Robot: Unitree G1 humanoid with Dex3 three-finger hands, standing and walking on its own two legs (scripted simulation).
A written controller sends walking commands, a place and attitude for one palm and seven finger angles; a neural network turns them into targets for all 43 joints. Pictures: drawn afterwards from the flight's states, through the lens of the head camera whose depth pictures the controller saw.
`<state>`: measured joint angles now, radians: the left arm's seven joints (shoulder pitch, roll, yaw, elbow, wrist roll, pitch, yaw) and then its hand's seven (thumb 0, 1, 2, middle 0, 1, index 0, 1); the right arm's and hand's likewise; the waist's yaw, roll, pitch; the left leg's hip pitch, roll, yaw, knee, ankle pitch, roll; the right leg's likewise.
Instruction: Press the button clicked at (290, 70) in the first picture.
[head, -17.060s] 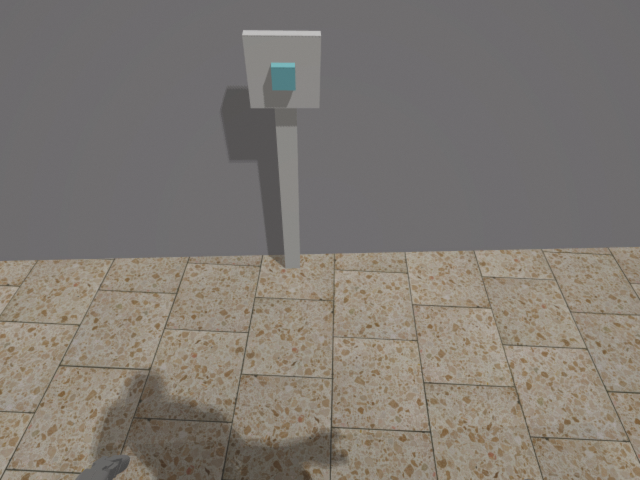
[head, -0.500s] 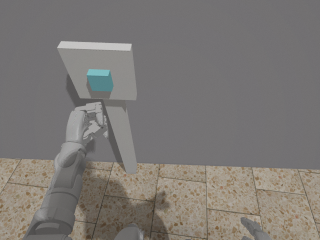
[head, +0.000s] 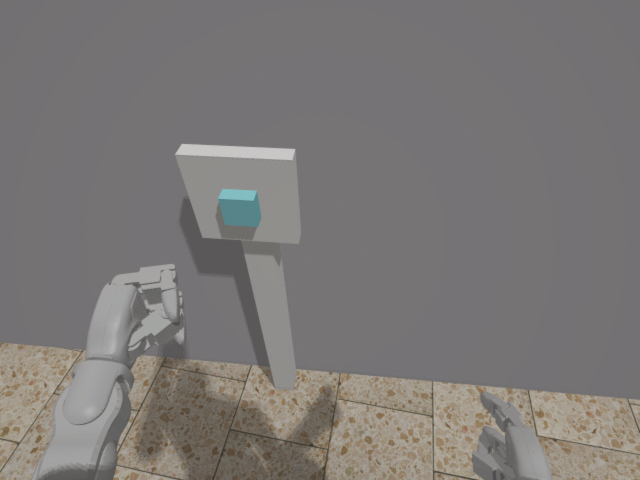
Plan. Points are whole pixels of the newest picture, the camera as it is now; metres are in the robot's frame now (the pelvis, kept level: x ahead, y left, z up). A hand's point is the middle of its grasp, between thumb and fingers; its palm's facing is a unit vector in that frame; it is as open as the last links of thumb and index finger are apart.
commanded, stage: draw the hand back to the body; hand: left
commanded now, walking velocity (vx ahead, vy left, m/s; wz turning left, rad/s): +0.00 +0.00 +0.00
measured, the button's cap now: (241, 206) +0.51 +0.18 +0.06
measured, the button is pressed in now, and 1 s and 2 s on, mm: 0 0 0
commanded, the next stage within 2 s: step back with the hand held close in 0.88 s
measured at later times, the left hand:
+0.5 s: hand (91, 322) +0.22 +0.24 +0.17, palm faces +0.34 -0.87 -0.36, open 3.1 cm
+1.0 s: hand (68, 333) +0.20 +0.24 +0.19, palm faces +0.39 -0.84 -0.37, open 3.1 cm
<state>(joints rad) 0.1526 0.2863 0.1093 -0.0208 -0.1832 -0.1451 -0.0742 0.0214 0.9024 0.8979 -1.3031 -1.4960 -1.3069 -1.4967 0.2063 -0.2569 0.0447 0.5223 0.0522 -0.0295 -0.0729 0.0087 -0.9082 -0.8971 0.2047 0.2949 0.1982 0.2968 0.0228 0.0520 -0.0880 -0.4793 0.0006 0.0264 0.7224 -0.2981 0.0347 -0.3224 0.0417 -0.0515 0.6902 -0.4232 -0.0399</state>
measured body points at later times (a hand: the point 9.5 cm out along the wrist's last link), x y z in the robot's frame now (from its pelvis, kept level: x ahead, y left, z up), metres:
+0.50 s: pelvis +0.03 +0.01 +0.03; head +0.00 -0.01 +0.47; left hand +0.20 +0.28 +0.19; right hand +0.21 -0.21 -0.06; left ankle +0.05 +0.10 -0.72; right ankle -0.04 -0.10 -0.72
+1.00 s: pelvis +0.02 +0.00 +0.03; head -0.01 -0.02 +0.48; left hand +0.17 +0.28 +0.21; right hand +0.21 -0.22 -0.05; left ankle +0.05 +0.10 -0.72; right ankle -0.04 -0.10 -0.72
